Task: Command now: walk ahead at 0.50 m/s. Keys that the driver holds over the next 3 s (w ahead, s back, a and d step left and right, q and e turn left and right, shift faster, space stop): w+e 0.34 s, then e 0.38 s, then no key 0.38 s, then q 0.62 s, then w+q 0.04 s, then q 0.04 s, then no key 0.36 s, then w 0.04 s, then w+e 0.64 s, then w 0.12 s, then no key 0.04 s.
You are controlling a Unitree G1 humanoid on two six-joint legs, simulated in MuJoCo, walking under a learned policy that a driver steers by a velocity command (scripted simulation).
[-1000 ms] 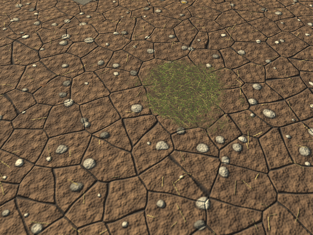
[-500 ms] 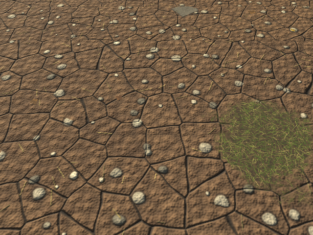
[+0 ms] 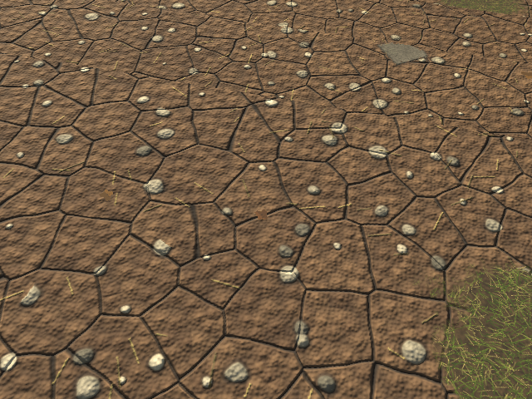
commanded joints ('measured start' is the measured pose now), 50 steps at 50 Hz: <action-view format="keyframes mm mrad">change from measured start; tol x32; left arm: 1 -19 49 6 -43 -9 -4 -7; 50 108 55 14 -81 -5 128 29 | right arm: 1 -24 -155 -38 -44 -2 -25 -12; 50 -179 -145 -26 -48 -1 51 -28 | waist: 1 -1 96 -32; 16 106 -221 -425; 50 31 222 -166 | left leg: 1 0 242 -84 -151 261 121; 8 213 329 -13 -144 260 96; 14 193 284 106 394 918 -4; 16 -479 -7 21 1054 -355 -121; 17 -597 62 -113 1108 -350 -97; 34 -238 59 -77 184 103 -155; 37 180 403 -340 124 771 27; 50 -51 311 -199 29 178 125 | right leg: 1 37 -1 -13 -153 211 -2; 10 -43 77 -36 -384 123 -92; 14 445 189 -106 -417 56 -188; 16 1079 -206 730 -545 -41 -469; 25 411 7 191 -621 673 -326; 35 488 75 361 -390 222 -171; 38 137 263 124 141 -633 -28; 50 410 135 -16 -280 -232 18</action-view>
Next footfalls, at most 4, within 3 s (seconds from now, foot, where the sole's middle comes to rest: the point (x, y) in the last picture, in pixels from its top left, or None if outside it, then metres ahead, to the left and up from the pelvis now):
0.28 right None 0.34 -0.16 -0.78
0.72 left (270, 356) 0.58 -0.03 -0.78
1.06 right None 0.40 -0.22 -0.78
1.88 right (359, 384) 0.50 -0.25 -0.78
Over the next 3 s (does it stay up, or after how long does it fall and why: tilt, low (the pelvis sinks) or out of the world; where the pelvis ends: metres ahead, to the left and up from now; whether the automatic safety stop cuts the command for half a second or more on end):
stays up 0.78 -0.23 -0.02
